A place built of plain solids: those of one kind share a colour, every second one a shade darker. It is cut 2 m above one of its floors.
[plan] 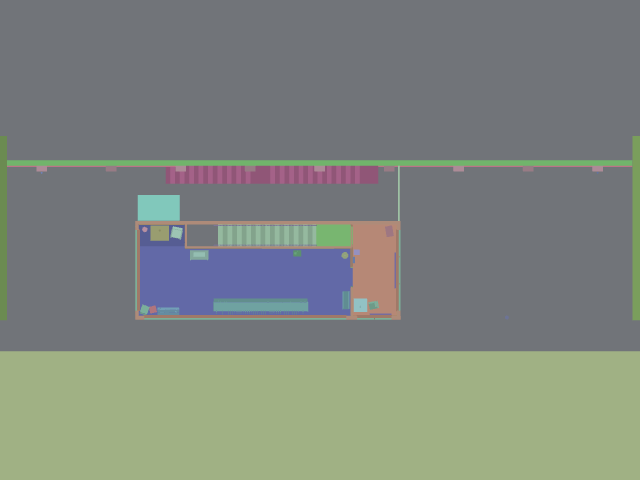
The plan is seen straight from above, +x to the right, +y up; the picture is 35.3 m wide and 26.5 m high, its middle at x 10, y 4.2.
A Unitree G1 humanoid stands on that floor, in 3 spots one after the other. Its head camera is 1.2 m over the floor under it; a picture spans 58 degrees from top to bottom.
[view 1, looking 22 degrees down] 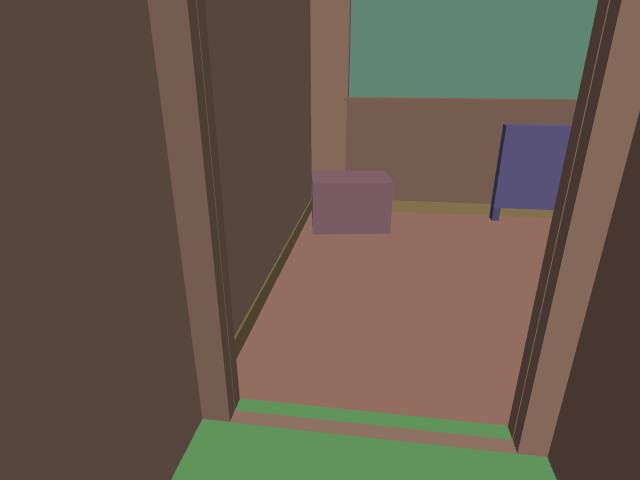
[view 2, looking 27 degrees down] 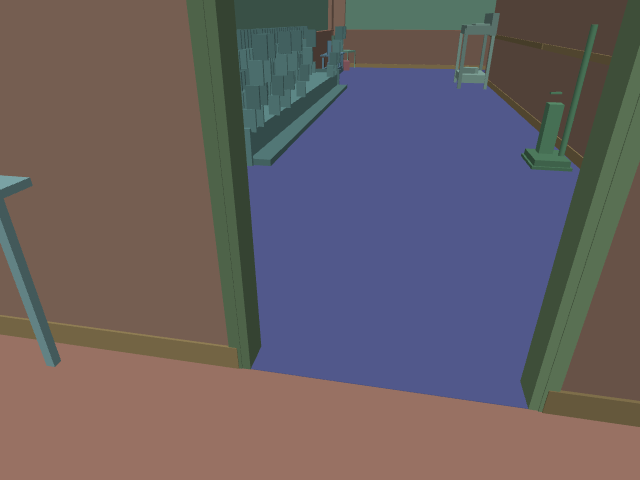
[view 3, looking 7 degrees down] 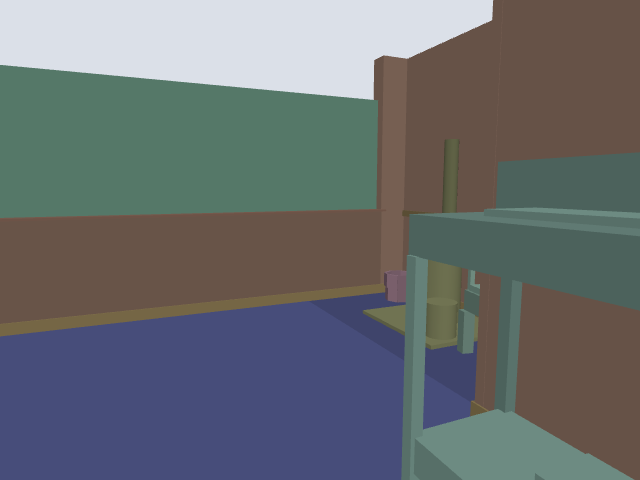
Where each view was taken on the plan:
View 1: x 10.54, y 4.46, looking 8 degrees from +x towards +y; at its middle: raised_floor_mess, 3.20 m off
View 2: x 13.00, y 2.15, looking -169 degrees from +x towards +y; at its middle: raised_floor_operating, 2.64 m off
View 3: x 4.15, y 2.15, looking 156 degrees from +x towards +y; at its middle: wall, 4.58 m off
